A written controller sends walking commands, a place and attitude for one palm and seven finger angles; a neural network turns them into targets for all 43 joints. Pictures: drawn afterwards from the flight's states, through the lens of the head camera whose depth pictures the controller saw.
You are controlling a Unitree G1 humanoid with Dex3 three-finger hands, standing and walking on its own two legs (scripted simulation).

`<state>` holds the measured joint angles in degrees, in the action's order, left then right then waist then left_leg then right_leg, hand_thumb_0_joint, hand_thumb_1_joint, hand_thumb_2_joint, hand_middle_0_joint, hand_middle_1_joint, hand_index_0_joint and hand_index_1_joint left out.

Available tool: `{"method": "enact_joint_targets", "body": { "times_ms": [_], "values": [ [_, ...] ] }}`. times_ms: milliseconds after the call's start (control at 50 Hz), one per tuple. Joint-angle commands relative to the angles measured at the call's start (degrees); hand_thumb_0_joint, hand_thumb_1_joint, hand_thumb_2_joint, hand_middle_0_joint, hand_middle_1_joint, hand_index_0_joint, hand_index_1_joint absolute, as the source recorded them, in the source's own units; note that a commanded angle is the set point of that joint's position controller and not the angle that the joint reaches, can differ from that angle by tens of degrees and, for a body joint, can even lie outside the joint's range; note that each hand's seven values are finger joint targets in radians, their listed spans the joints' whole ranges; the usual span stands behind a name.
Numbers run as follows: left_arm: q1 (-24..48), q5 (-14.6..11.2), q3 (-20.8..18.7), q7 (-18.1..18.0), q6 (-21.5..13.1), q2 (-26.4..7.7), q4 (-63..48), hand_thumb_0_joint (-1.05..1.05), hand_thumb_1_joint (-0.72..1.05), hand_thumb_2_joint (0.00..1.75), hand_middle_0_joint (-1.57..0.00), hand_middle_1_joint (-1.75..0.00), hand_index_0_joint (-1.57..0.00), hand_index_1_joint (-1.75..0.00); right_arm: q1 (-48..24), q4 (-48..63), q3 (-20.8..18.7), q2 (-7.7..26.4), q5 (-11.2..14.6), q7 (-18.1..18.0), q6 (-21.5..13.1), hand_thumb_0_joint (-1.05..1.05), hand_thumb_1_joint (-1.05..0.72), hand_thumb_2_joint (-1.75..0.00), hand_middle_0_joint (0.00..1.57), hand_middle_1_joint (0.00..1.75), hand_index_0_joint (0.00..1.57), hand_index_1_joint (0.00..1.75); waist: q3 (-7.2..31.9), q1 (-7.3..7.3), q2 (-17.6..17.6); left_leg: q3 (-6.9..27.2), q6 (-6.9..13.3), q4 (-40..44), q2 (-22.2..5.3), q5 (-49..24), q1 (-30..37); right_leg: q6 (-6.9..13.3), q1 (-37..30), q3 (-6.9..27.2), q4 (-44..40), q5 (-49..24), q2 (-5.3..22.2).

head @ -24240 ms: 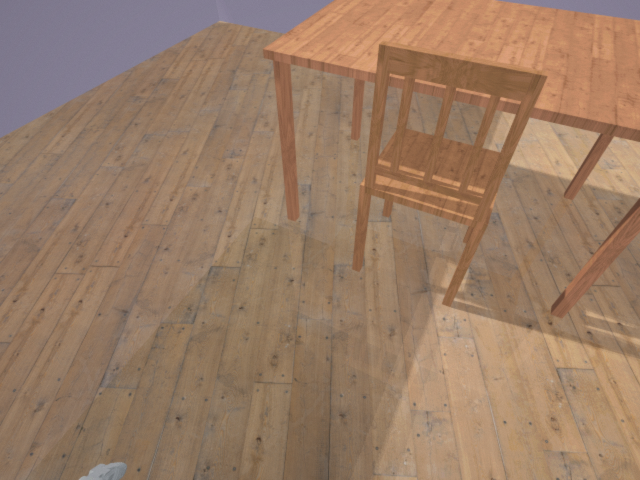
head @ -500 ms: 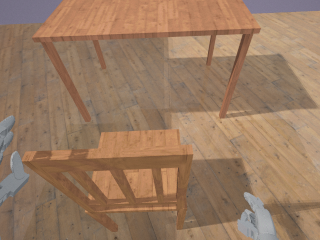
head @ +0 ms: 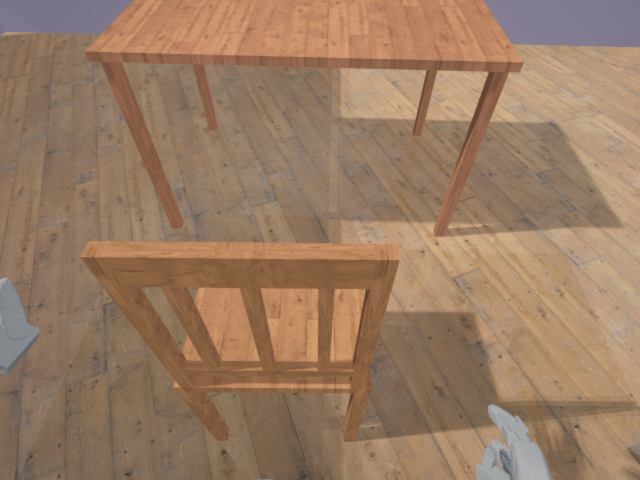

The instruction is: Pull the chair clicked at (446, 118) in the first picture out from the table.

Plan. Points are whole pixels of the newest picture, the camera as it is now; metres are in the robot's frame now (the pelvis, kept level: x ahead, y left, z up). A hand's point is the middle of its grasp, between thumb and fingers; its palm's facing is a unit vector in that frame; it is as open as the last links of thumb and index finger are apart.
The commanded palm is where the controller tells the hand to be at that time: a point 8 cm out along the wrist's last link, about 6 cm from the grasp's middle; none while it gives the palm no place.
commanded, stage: step back with the hand held close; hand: left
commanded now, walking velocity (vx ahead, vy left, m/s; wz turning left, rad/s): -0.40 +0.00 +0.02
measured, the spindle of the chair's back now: (260, 330) +0.35 +0.12 -0.09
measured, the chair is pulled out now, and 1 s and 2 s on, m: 0.67 0.67 0.67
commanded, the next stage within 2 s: stop stepping back and stand still in 1.32 s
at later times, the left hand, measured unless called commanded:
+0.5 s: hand (33, 331) +0.20 +0.26 +0.18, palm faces +0.47 -0.71 -0.52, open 7.4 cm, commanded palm +0.13 +0.29 +0.19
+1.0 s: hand (57, 341) +0.19 +0.23 +0.18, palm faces +0.42 -0.76 -0.49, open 7.4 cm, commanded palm +0.12 +0.29 +0.19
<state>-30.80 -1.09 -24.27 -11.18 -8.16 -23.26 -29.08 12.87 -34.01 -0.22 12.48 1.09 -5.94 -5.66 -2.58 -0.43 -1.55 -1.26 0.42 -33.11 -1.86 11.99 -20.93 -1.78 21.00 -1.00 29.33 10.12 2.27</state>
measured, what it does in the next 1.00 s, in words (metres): stands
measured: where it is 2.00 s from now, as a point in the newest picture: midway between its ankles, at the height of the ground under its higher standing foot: outside the picture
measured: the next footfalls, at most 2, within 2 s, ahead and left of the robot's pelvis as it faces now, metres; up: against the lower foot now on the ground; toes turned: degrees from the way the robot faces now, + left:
right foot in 1.36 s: -0.08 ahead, -0.18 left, +0.00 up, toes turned -3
left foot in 1.62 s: -0.11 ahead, +0.07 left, +0.00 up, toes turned +0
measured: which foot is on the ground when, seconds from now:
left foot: down 0.00-1.00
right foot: down 0.00-1.00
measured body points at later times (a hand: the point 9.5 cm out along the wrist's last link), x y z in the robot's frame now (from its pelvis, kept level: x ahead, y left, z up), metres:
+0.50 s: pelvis +0.00 -0.01 -0.01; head +0.04 +0.00 +0.44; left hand +0.17 +0.30 +0.20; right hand +0.17 -0.24 -0.09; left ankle +0.06 +0.12 -0.73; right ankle +0.08 -0.15 -0.73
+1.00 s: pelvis -0.01 -0.02 -0.01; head +0.03 +0.00 +0.44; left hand +0.16 +0.27 +0.21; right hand +0.17 -0.25 -0.09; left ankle +0.03 +0.11 -0.71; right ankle +0.05 -0.15 -0.73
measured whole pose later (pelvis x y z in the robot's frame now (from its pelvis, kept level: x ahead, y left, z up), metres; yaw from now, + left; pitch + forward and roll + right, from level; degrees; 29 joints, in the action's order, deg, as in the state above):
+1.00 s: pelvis -0.01 -0.02 -0.01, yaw +1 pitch +2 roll -1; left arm -31.2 -1.1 -25.6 -9.1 -14.8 -24.1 -35.2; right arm 8.9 -38.2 -1.9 10.6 -0.5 -3.9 -8.4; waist -3.3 0.1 0.8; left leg 1.8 -1.2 -46.1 -0.2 22.6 -27.3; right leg -0.4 24.3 -1.1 35.0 12.3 1.2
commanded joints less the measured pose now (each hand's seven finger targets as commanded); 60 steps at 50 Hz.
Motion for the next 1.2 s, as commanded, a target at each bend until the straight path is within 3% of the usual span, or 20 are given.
{"method": "enact_joint_targets", "body": {
  "times_ms": [0, 80, 240, 420, 560, 620, 680, 700, 760, 800, 860, 900, 940, 1000, 1020, 1040, 1060, 1080, 1120, 1180],
  "values": [
    [1.3, 0.1, -8.0, -1.1, -4.0, -10.6, -11.1, 0.00, 0.90, 0.90, -0.20, -0.30, -0.20, -0.30, -5.8, 9.1, -2.8, 6.6, -0.1, -0.5, -4.1, 0.00, -0.90, -0.90, 0.20, 0.30, 0.20, 0.30, 4.7, -0.28, -2.7, 7.5, 2.8, 11.9, -6.1, 19.6, -11.4, 1.9, -10.5, 5.1, -1.2, 6.3, 2.0],
    [2.8, 0.6, -8.9, -1.0, -5.3, -11.2, -13.2, 0.00, 0.90, 0.90, -0.20, -0.30, -0.20, -0.30, -5.4, 8.8, -3.1, 7.0, -0.4, -0.3, -4.9, 0.00, -0.90, -0.90, 0.20, 0.30, 0.20, 0.30, 4.2, -0.08, -3.7, 7.6, 3.2, 11.4, -6.2, 25.7, -15.3, 2.2, -10.2, 6.5, -0.1, 11.1, 2.2],
    [1.5, 0.2, -10.1, -1.0, -6.7, -11.8, -13.2, 0.00, 0.90, 0.90, -0.20, -0.30, -0.20, -0.30, -5.1, 6.7, -3.6, 6.7, -0.7, -0.1, -5.7, 0.00, -0.90, -0.90, 0.20, 0.30, 0.20, 0.30, 6.8, 0.44, -2.0, 6.9, 2.2, 7.1, -4.6, 20.2, -9.2, 3.8, -5.0, 8.5, -2.3, 7.4, 3.7],
    [1.3, 0.6, -10.9, -0.5, -8.3, -11.3, -14.1, 0.00, 0.90, 0.90, -0.20, -0.30, -0.20, -0.30, -5.6, 6.9, -3.9, 6.4, -0.9, 0.0, -6.5, 0.00, -0.90, -0.90, 0.20, 0.30, 0.20, 0.30, 8.1, 0.43, -2.6, 7.6, 3.1, 8.1, -6.3, 19.2, -15.1, 3.1, -9.9, 6.5, 4.3, 0.3, 2.4],
    [-0.2, -0.1, -11.3, -0.9, -8.6, -12.4, -15.0, 0.00, 0.90, 0.90, -0.20, -0.30, -0.20, -0.30, -4.7, 5.3, -4.0, 5.4, -1.4, 0.2, -6.1, 0.00, -0.90, -0.90, 0.20, 0.30, 0.20, 0.30, 9.9, 0.83, 3.4, 5.1, 0.8, 0.4, -1.7, 13.6, -3.3, 6.2, -0.8, 10.7, -6.1, 1.2, 7.3],
    [-1.2, 0.0, -11.4, -0.8, -9.0, -11.9, -15.2, 0.00, 0.90, 0.90, -0.20, -0.30, -0.20, -0.30, -5.3, 5.5, -4.3, 6.2, -1.4, 0.1, -6.1, 0.00, -0.90, -0.90, 0.20, 0.30, 0.20, 0.30, 11.1, 0.69, -0.3, 7.6, 1.5, 5.8, -4.8, 8.9, -4.3, 4.5, -4.2, 7.0, -1.8, 0.0, 3.9],
    [-1.8, 0.5, -11.9, -0.6, -9.2, -11.2, -15.2, 0.00, 0.90, 0.90, -0.20, -0.30, -0.20, -0.30, -6.9, 6.7, -4.1, 6.7, -0.9, -0.3, -6.5, 0.00, -0.90, -0.90, 0.20, 0.30, 0.20, 0.30, 9.6, 0.57, -11.0, 11.7, 4.9, 14.9, -12.0, 13.5, -17.0, 1.4, -14.7, 1.1, 12.0, -1.1, -1.3],
    [-0.8, 0.5, -12.1, -0.5, -9.3, -11.3, -15.1, 0.00, 0.90, 0.90, -0.20, -0.30, -0.20, -0.30, -7.0, 6.7, -4.0, 6.2, -0.9, -0.4, -6.8, 0.00, -0.90, -0.90, 0.20, 0.30, 0.20, 0.30, 9.2, 0.42, -11.2, 12.0, 5.5, 14.7, -13.2, 11.3, -19.1, 1.1, -16.3, 0.7, 14.7, -1.0, -1.2],
    [-1.5, -0.7, -11.0, 0.3, -9.6, -10.8, -15.4, 0.00, 0.90, 0.90, -0.20, -0.30, -0.20, -0.30, -5.3, 5.5, -4.2, 5.9, -0.8, 0.0, -7.5, 0.00, -0.90, -0.90, 0.20, 0.30, 0.20, 0.30, 9.7, 0.14, -7.3, 10.5, 4.9, 8.0, -11.9, -3.3, -10.2, 2.4, -10.6, 2.4, 10.6, -1.4, 0.3],
    [-0.7, -0.6, -10.4, 0.7, -10.4, -11.0, -16.9, 0.00, 0.90, 0.90, -0.20, -0.30, -0.20, -0.30, -5.0, 4.7, -3.9, 6.2, -1.5, 0.4, -8.1, 0.00, -0.90, -0.90, 0.20, 0.30, 0.20, 0.30, 11.1, 0.30, -8.1, 9.1, 3.9, 4.9, -10.7, -9.3, -6.1, 3.1, -10.0, 2.9, 7.6, -8.2, 1.5],
    [-0.4, -1.2, -10.5, 0.9, -10.3, -11.8, -18.0, 0.00, 0.90, 0.90, -0.20, -0.30, -0.20, -0.30, -4.8, 4.9, -4.4, 5.6, -1.2, 0.6, -7.9, 0.00, -0.90, -0.90, 0.20, 0.30, 0.20, 0.30, 13.0, 0.47, -1.1, 5.2, 1.3, -2.7, -4.5, 1.1, -3.3, 5.9, -6.2, 9.8, 1.5, -13.2, 6.1],
    [-0.3, -1.2, -11.2, 0.4, -9.8, -13.5, -16.2, 0.00, 0.90, 0.90, -0.20, -0.30, -0.20, -0.30, -3.8, 4.2, -4.6, 4.5, -1.3, 1.0, -6.9, 0.00, -0.90, -0.90, 0.20, 0.30, 0.20, 0.30, 12.0, 1.06, 8.1, 2.1, -1.3, -12.6, 1.9, 12.7, 0.0, 9.9, 1.0, 18.2, -10.8, -6.6, 14.6],
    [-0.4, -0.9, -13.1, -0.5, -8.6, -15.3, -14.7, 0.00, 0.90, 0.90, -0.20, -0.30, -0.20, -0.30, -5.2, 3.5, -4.8, 3.9, -1.4, 1.3, -5.1, 0.00, -0.90, -0.90, 0.20, 0.30, 0.20, 0.30, 12.2, 0.66, 11.6, 3.3, -1.8, -21.0, 2.8, 13.4, 2.1, 13.6, 2.4, 19.1, -13.5, -7.2, 18.5],
    [-2.2, -0.7, -12.1, -0.2, -8.1, -12.4, -11.6, 0.00, 0.90, 0.90, -0.20, -0.30, -0.20, -0.30, -6.4, 4.2, -3.0, 3.1, -1.2, 0.8, -3.8, 0.00, -0.90, -0.90, 0.20, 0.30, 0.20, 0.30, 9.2, 1.25, 9.9, 4.8, -0.3, 0.9, 0.4, 8.7, 2.0, 7.9, -3.0, 9.0, -5.8, -11.3, 11.7],
    [-3.0, -0.5, -11.9, -0.1, -8.6, -12.1, -12.5, 0.00, 0.90, 0.90, -0.20, -0.30, -0.20, -0.30, -6.7, 4.4, -3.5, 4.6, -1.2, 0.5, -3.7, 0.00, -0.90, -0.90, 0.20, 0.30, 0.20, 0.30, 8.8, 0.93, 3.8, 9.1, 1.7, 10.9, -4.2, -0.6, 1.8, 4.5, -3.8, 5.8, -0.3, -8.3, 6.3],
    [-3.7, -0.2, -12.4, 0.0, -9.3, -13.0, -13.2, 0.00, 0.90, 0.90, -0.20, -0.30, -0.20, -0.30, -8.2, 4.9, -4.6, 6.3, -1.0, 0.2, -4.0, 0.00, -0.90, -0.90, 0.20, 0.30, 0.20, 0.30, 8.4, 0.67, -7.6, 16.8, 5.0, 14.8, -12.5, -9.4, 0.7, 1.5, -3.4, 1.9, 9.7, -2.6, 0.9],
    [-4.4, -1.1, -10.1, 0.9, -9.6, -10.7, -14.4, 0.00, 0.90, 0.90, -0.20, -0.30, -0.20, -0.30, -6.5, 5.2, -4.2, 5.4, -1.2, 0.8, -4.7, 0.00, -0.90, -0.90, 0.20, 0.30, 0.20, 0.30, 10.8, 0.78, -11.3, 16.7, 7.1, 15.1, -16.8, -20.1, 2.5, 1.0, -1.6, 1.3, 17.8, 12.5, -1.1],
    [-4.0, -1.3, -10.9, 1.1, -9.7, -11.9, -14.0, 0.00, 0.90, 0.90, -0.20, -0.30, -0.20, -0.30, -6.8, 5.0, -4.3, 5.1, -1.7, 0.9, -6.0, 0.00, -0.90, -0.90, 0.20, 0.30, 0.20, 0.30, 11.5, 1.17, -14.8, 18.1, 8.8, 17.1, -19.2, -17.0, -1.4, 1.0, -1.4, 2.6, 27.8, 20.0, -1.7],
    [0.8, -1.6, -7.6, 1.3, -9.9, -9.9, -18.9, 0.00, 0.90, 0.90, -0.20, -0.30, -0.20, -0.30, -4.9, 3.5, -4.5, 5.6, -2.3, 1.5, -7.3, 0.00, -0.90, -0.90, 0.20, 0.30, 0.20, 0.30, 8.8, 1.26, -12.3, 14.1, 9.3, 11.6, -17.9, -35.4, 5.3, 1.2, 3.0, 3.7, 26.5, 18.1, -1.2],
    [1.0, -1.4, -6.3, 1.5, -9.7, -9.8, -19.4, 0.00, 0.90, 0.90, -0.20, -0.30, -0.20, -0.30, -4.5, 3.0, -4.6, 6.1, -1.5, 2.3, -8.6, 0.00, -0.90, -0.90, 0.20, 0.30, 0.20, 0.30, 10.8, 0.00, -12.2, 10.5, 7.0, 9.3, -15.5, -39.2, 13.5, 2.0, 0.9, 0.5, 14.8, 13.0, -0.6]
  ]
}}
